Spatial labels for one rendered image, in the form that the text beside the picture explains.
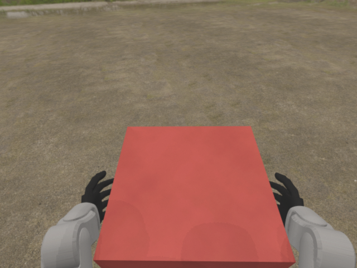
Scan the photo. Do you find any carton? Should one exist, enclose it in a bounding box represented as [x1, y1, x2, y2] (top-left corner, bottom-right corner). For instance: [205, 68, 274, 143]
[93, 126, 296, 268]

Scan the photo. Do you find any right robot hand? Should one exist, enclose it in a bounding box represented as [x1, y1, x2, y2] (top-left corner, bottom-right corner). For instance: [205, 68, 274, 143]
[269, 173, 304, 228]

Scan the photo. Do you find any left robot forearm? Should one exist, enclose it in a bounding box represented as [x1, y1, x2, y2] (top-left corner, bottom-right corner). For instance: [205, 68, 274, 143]
[41, 203, 100, 268]

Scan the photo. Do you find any right robot forearm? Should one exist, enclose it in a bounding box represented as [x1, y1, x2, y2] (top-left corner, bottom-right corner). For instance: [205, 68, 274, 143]
[285, 206, 356, 268]

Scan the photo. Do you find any left robot hand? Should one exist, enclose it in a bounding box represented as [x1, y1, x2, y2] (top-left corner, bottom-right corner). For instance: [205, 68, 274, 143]
[81, 171, 114, 223]

